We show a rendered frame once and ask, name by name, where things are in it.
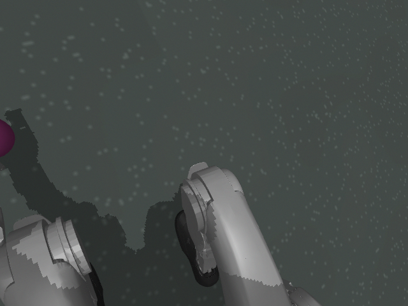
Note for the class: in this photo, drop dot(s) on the right robot foot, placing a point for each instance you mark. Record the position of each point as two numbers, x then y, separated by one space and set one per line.
188 247

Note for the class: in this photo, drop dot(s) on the right robot hand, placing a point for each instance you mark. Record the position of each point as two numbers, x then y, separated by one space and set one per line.
299 296

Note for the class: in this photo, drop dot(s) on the left robot foot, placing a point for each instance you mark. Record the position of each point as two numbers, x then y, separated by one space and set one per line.
97 287

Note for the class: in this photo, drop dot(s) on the ball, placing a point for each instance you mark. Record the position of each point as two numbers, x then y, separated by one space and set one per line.
7 138

